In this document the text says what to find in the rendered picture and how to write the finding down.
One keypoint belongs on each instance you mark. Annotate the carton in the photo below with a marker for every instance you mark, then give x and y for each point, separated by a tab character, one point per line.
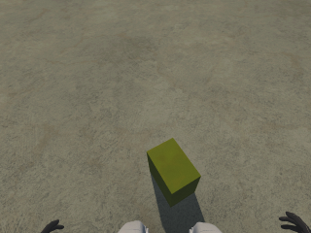
173	172

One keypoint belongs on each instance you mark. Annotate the right robot thigh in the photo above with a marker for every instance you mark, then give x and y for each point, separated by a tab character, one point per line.
204	227

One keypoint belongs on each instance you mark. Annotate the robot right hand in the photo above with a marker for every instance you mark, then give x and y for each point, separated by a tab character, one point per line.
300	227

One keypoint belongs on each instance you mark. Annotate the left robot thigh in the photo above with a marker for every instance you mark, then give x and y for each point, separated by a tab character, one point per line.
134	227

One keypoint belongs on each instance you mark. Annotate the robot thigh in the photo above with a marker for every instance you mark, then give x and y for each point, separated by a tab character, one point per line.
134	227
204	227

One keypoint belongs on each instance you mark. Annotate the robot left hand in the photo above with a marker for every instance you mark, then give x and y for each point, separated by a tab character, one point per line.
53	225

